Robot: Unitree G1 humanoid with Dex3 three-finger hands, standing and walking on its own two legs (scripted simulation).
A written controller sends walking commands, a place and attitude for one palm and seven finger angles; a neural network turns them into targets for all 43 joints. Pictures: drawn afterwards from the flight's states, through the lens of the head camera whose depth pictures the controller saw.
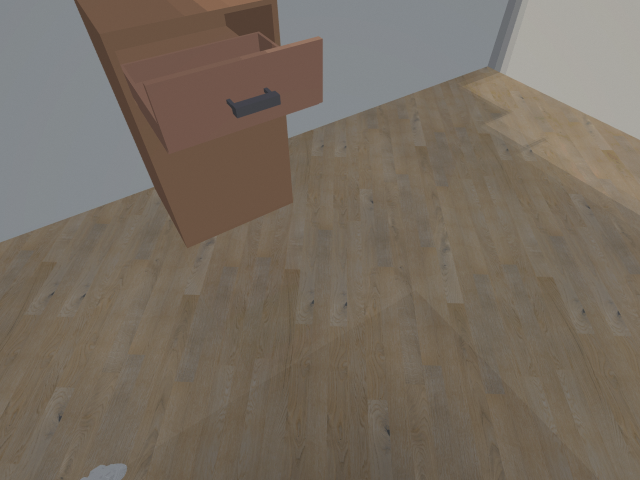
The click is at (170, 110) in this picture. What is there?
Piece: drawer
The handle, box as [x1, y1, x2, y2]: [226, 88, 280, 117]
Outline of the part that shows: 280,104 279,94 267,88 264,88 264,91 266,93 239,102 234,103 230,99 226,100 232,108 233,113 237,117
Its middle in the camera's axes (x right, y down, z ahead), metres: -0.18 -0.35 +0.98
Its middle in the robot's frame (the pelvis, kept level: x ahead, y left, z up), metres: +0.96 +0.22 -0.02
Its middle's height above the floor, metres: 0.74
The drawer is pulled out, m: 0.30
